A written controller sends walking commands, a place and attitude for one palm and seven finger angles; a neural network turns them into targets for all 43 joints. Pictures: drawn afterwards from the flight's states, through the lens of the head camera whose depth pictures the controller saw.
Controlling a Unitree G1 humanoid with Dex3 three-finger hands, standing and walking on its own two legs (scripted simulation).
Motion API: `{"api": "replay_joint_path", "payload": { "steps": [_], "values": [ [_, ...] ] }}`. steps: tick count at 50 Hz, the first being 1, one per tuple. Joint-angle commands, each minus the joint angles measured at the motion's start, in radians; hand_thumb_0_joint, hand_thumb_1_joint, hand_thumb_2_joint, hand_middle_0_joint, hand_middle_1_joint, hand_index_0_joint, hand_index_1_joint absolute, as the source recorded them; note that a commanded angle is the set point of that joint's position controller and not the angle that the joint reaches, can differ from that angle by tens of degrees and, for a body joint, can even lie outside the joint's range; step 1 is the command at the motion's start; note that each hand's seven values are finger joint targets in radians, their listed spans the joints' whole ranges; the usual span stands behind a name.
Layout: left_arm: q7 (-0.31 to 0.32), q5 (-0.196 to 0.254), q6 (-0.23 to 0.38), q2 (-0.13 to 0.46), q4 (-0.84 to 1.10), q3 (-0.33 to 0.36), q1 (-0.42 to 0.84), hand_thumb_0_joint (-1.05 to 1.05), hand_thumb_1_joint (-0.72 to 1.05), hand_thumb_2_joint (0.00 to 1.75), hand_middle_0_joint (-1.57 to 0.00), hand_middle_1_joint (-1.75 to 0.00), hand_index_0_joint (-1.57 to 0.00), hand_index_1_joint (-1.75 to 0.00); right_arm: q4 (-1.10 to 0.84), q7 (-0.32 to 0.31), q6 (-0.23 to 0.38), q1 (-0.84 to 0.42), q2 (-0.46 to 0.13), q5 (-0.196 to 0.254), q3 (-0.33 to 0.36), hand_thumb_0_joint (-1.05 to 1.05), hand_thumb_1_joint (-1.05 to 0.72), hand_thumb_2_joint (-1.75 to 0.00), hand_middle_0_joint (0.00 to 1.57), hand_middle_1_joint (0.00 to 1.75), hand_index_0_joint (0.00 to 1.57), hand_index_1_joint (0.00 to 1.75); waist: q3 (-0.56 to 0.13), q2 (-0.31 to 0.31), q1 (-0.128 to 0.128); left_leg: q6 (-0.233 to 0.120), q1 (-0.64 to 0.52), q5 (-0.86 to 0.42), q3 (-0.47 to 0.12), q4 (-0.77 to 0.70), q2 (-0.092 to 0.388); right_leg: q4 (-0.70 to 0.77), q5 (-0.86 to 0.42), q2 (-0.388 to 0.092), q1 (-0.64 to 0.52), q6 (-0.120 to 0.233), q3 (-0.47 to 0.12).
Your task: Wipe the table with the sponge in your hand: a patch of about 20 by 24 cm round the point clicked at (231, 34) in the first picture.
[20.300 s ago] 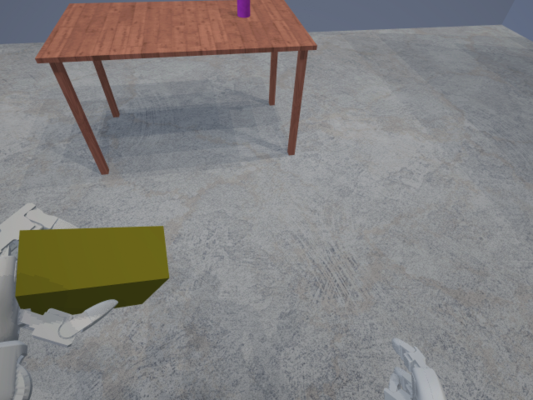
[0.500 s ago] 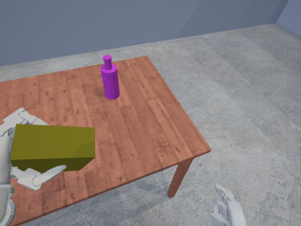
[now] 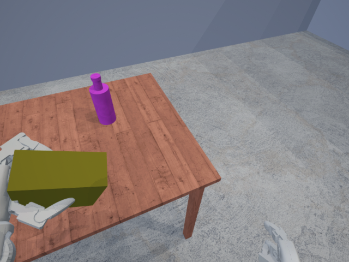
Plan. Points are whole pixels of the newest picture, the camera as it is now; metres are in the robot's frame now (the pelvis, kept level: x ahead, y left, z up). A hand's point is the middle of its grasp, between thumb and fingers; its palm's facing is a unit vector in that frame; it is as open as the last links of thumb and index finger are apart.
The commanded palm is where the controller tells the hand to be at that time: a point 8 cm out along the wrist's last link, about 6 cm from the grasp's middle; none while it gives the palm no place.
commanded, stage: shuffle to correct the standing spot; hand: left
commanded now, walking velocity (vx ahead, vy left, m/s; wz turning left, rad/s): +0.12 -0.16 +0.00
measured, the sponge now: (74, 182) +0.23 +0.20 +0.13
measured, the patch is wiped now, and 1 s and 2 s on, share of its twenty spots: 0.00 0.00 0.00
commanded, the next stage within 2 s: none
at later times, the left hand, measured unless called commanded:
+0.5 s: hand (48, 181) +0.21 +0.23 +0.16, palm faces +0.34 -0.86 -0.38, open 10.3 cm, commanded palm +0.16 +0.27 +0.18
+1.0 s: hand (39, 179) +0.22 +0.24 +0.16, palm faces +0.33 -0.85 -0.40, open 10.3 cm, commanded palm +0.16 +0.28 +0.18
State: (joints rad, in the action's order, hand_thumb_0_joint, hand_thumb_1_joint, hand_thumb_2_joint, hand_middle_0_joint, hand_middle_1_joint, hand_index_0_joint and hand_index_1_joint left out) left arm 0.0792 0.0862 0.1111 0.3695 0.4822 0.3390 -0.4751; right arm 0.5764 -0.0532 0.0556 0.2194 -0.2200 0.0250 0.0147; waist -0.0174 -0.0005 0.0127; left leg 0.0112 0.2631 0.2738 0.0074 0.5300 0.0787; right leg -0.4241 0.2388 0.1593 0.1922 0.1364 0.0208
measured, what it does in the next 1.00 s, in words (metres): stands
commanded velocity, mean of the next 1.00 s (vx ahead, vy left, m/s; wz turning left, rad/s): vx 0.12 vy -0.16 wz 0.00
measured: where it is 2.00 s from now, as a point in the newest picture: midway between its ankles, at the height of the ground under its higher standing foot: outside the picture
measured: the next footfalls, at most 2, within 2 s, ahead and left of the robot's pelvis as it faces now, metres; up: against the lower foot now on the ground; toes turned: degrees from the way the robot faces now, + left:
none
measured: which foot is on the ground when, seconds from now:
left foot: down 0.00-1.00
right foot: down 0.00-1.00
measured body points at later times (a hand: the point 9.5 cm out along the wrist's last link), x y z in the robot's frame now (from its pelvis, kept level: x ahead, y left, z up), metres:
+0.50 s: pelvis +0.00 -0.01 +0.00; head +0.00 -0.01 +0.45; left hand +0.19 +0.27 +0.18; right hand +0.18 -0.24 -0.08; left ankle +0.00 +0.15 -0.73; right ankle -0.01 -0.03 -0.73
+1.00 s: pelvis +0.00 +0.00 +0.00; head +0.01 +0.00 +0.45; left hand +0.19 +0.29 +0.18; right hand +0.17 -0.22 -0.08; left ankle +0.00 +0.16 -0.73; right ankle -0.01 -0.03 -0.74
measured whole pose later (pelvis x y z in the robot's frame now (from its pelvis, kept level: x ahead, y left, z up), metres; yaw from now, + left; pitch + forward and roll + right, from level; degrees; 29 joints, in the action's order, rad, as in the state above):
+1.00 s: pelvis +0.00 +0.00 +0.00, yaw +1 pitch -1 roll +0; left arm 0.08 0.08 0.10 0.38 0.47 0.34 -0.46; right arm 0.57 -0.04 0.03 0.21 -0.20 0.03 -0.01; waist 0.02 0.00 0.00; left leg 0.04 0.23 0.26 0.00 0.50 0.07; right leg -0.42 0.24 0.15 0.17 0.13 0.03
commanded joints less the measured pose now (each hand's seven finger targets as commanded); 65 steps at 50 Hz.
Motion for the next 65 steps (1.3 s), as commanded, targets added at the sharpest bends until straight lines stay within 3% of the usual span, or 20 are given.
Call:
{"api": "replay_joint_path", "payload": {
  "steps": [1, 4, 9, 10, 16, 22, 24, 29, 30, 34, 36, 40, 44, 49, 50, 54, 59, 60, 64, 65],
  "values": [
    [0.025, 0.011, 0.076, 0.186, 0.217, 0.143, 0.082, 0.00, 0.10, 1.30, -1.20, -1.60, -1.20, -1.60, -0.166, 0.001, 0.046, -0.125, -0.092, 0.003, 0.031, 0.00, -0.90, -0.90, 0.20, 0.30, 0.20, 0.30, -0.098, 0.048, -0.007, -0.055, -0.115, -0.155, -0.015, -0.016, 0.015, 0.109, -0.348, -0.223, 0.018, -0.154, -0.186],
    [0.024, 0.007, 0.076, 0.190, 0.200, 0.151, 0.081, 0.00, 0.10, 1.30, -1.20, -1.60, -1.20, -1.60, -0.163, 0.000, 0.038, -0.115, -0.093, 0.002, 0.031, 0.00, -0.90, -0.90, 0.20, 0.30, 0.20, 0.30, -0.107, 0.029, -0.010, -0.060, -0.116, -0.193, -0.010, -0.017, 0.026, 0.101, -0.402, -0.215, -0.021, -0.178, -0.170],
    [0.018, 0.005, 0.070, 0.181, 0.212, 0.137, 0.087, 0.00, 0.10, 1.30, -1.20, -1.60, -1.20, -1.60, -0.172, 0.004, 0.028, -0.114, -0.093, 0.003, 0.033, 0.00, -0.90, -0.90, 0.20, 0.30, 0.20, 0.30, -0.121, 0.016, -0.009, -0.061, -0.137, -0.216, -0.006, -0.007, 0.027, 0.092, -0.436, -0.211, -0.036, -0.182, -0.162],
    [0.016, 0.005, 0.071, 0.185, 0.222, 0.137, 0.094, 0.00, 0.10, 1.30, -1.20, -1.60, -1.20, -1.60, -0.170, 0.008, 0.028, -0.119, -0.093, 0.003, 0.031, 0.00, -0.90, -0.90, 0.20, 0.30, 0.20, 0.30, -0.124, 0.043, -0.006, -0.063, -0.143, -0.219, -0.009, -0.018, 0.025, 0.082, -0.423, -0.210, -0.027, -0.179, -0.153],
    [0.017, 0.008, 0.066, 0.184, 0.208, 0.138, 0.103, 0.00, 0.10, 1.30, -1.20, -1.60, -1.20, -1.60, -0.176, 0.009, 0.020, -0.125, -0.086, 0.003, 0.028, 0.00, -0.90, -0.90, 0.20, 0.30, 0.20, 0.30, -0.086, 0.012, -0.007, -0.060, -0.125, -0.112, -0.009, -0.012, 0.017, 0.129, -0.312, -0.213, 0.005, -0.183, -0.183],
    [0.018, 0.005, 0.070, 0.187, 0.218, 0.135, 0.122, 0.00, 0.10, 1.30, -1.20, -1.60, -1.20, -1.60, -0.174, 0.008, 0.021, -0.128, -0.086, 0.004, 0.023, 0.00, -0.90, -0.90, 0.20, 0.30, 0.20, 0.30, -0.084, 0.059, -0.010, -0.067, -0.156, -0.134, -0.024, -0.040, 0.029, 0.122, -0.294, -0.203, 0.019, -0.182, -0.174],
    [0.019, 0.003, 0.068, 0.186, 0.209, 0.135, 0.121, 0.00, 0.10, 1.30, -1.20, -1.60, -1.20, -1.60, -0.172, 0.007, 0.020, -0.122, -0.085, 0.002, 0.023, 0.00, -0.90, -0.90, 0.20, 0.30, 0.20, 0.30, -0.088, 0.042, -0.011, -0.067, -0.141, -0.149, -0.019, -0.031, 0.031, 0.123, -0.326, -0.203, -0.011, -0.191, -0.168],
    [0.017, 0.002, 0.067, 0.184, 0.214, 0.133, 0.109, 0.00, 0.10, 1.30, -1.20, -1.60, -1.20, -1.60, -0.176, 0.010, 0.019, -0.121, -0.086, 0.004, 0.027, 0.00, -0.90, -0.90, 0.20, 0.30, 0.20, 0.30, -0.097, 0.038, -0.011, -0.064, -0.140, -0.159, -0.022, -0.024, 0.031, 0.113, -0.328, -0.206, -0.019, -0.176, -0.167],
    [0.014, 0.003, 0.066, 0.187, 0.218, 0.133, 0.110, 0.00, 0.10, 1.30, -1.20, -1.60, -1.20, -1.60, -0.174, 0.013, 0.019, -0.125, -0.083, 0.004, 0.024, 0.00, -0.90, -0.90, 0.20, 0.30, 0.20, 0.30, -0.090, 0.056, -0.008, -0.065, -0.136, -0.148, -0.021, -0.031, 0.027, 0.112, -0.311, -0.206, -0.008, -0.173, -0.159],
    [0.015, 0.005, 0.061, 0.175, 0.191, 0.131, 0.092, 0.00, 0.10, 1.30, -1.20, -1.60, -1.20, -1.60, -0.178, 0.013, 0.015, -0.117, -0.083, 0.007, 0.024, 0.00, -0.90, -0.90, 0.20, 0.30, 0.20, 0.30, -0.065, 0.004, -0.008, -0.058, -0.102, -0.058, -0.017, -0.008, 0.010, 0.161, -0.225, -0.217, 0.003, -0.171, -0.192],
    [0.013, 0.007, 0.066, 0.174, 0.205, 0.123, 0.105, 0.00, 0.10, 1.30, -1.20, -1.60, -1.20, -1.60, -0.181, 0.014, 0.018, -0.125, -0.083, 0.008, 0.020, 0.00, -0.90, -0.90, 0.20, 0.30, 0.20, 0.30, -0.054, 0.029, -0.006, -0.058, -0.118, -0.049, -0.034, -0.033, 0.012, 0.158, -0.162, -0.215, 0.042, -0.148, -0.187],
    [0.015, 0.004, 0.074, 0.199, 0.226, 0.134, 0.121, 0.00, 0.10, 1.30, -1.20, -1.60, -1.20, -1.60, -0.175, 0.009, 0.024, -0.128, -0.083, 0.004, 0.015, 0.00, -0.90, -0.90, 0.20, 0.30, 0.20, 0.30, -0.059, 0.078, -0.007, -0.067, -0.126, -0.080, -0.050, -0.071, 0.034, 0.130, -0.173, -0.199, 0.039, -0.151, -0.156],
    [0.017, 0.002, 0.071, 0.190, 0.223, 0.131, 0.125, 0.00, 0.10, 1.30, -1.20, -1.60, -1.20, -1.60, -0.173, 0.005, 0.031, -0.115, -0.089, 0.003, 0.021, 0.00, -0.90, -0.90, 0.20, 0.30, 0.20, 0.30, -0.081, 0.051, -0.009, -0.063, -0.121, -0.114, -0.046, -0.052, 0.034, 0.118, -0.221, -0.201, 0.000, -0.146, -0.161],
    [0.016, 0.003, 0.069, 0.191, 0.225, 0.134, 0.109, 0.00, 0.10, 1.30, -1.20, -1.60, -1.20, -1.60, -0.173, 0.006, 0.034, -0.110, -0.092, 0.004, 0.026, 0.00, -0.90, -0.90, 0.20, 0.30, 0.20, 0.30, -0.105, 0.047, -0.007, -0.063, -0.132, -0.212, -0.058, -0.048, 0.043, 0.080, -0.301, -0.202, -0.027, -0.130, -0.143],
    [0.014, 0.003, 0.069, 0.199, 0.224, 0.139, 0.092, 0.00, 0.10, 1.30, -1.20, -1.60, -1.20, -1.60, -0.170, 0.008, 0.034, -0.116, -0.089, 0.004, 0.023, 0.00, -0.90, -0.90, 0.20, 0.30, 0.20, 0.30, -0.110, 0.070, -0.005, -0.065, -0.143, -0.237, -0.058, -0.056, 0.048, 0.067, -0.310, -0.199, -0.018, -0.127, -0.131],
    [0.011, 0.006, 0.064, 0.188, 0.217, 0.140, 0.070, 0.00, 0.10, 1.30, -1.20, -1.60, -1.20, -1.60, -0.176, 0.010, 0.029, -0.110, -0.093, 0.005, 0.028, 0.00, -0.90, -0.90, 0.20, 0.30, 0.20, 0.30, -0.114, 0.036, -0.005, -0.059, -0.124, -0.249, -0.057, -0.030, 0.047, 0.071, -0.337, -0.204, -0.040, -0.120, -0.135],
    [0.010, 0.011, 0.065, 0.200, 0.230, 0.147, 0.067, 0.00, 0.10, 1.30, -1.20, -1.60, -1.20, -1.60, -0.180, 0.008, 0.028, -0.112, -0.092, 0.005, 0.025, 0.00, -0.90, -0.90, 0.20, 0.30, 0.20, 0.30, -0.103, 0.053, -0.004, -0.057, -0.118, -0.245, -0.070, -0.044, 0.054, 0.067, -0.302, -0.199, -0.019, -0.110, -0.125],
    [0.008, 0.011, 0.068, 0.201, 0.250, 0.140, 0.073, 0.00, 0.10, 1.30, -1.20, -1.60, -1.20, -1.60, -0.176, 0.009, 0.028, -0.116, -0.092, 0.006, 0.022, 0.00, -0.90, -0.90, 0.20, 0.30, 0.20, 0.30, -0.110, 0.082, -0.002, -0.057, -0.127, -0.253, -0.076, -0.061, 0.055, 0.059, -0.289, -0.195, -0.015, -0.101, -0.119],
    [0.010, 0.010, 0.066, 0.195, 0.238, 0.137, 0.087, 0.00, 0.10, 1.30, -1.20, -1.60, -1.20, -1.60, -0.178, 0.007, 0.031, -0.111, -0.095, 0.004, 0.027, 0.00, -0.90, -0.90, 0.20, 0.30, 0.20, 0.30, -0.099, 0.067, -0.004, -0.056, -0.120, -0.232, -0.083, -0.058, 0.059, 0.071, -0.270, -0.195, -0.009, -0.105, -0.126],
    [0.009, 0.012, 0.066, 0.198, 0.243, 0.131, 0.088, 0.00, 0.10, 1.30, -1.20, -1.60, -1.20, -1.60, -0.177, 0.007, 0.031, -0.118, -0.092, 0.006, 0.022, 0.00, -0.90, -0.90, 0.20, 0.30, 0.20, 0.30, -0.089, 0.094, -0.001, -0.058, -0.111, -0.212, -0.089, -0.079, 0.059, 0.071, -0.237, -0.190, -0.001, -0.102, -0.116]
  ]
}}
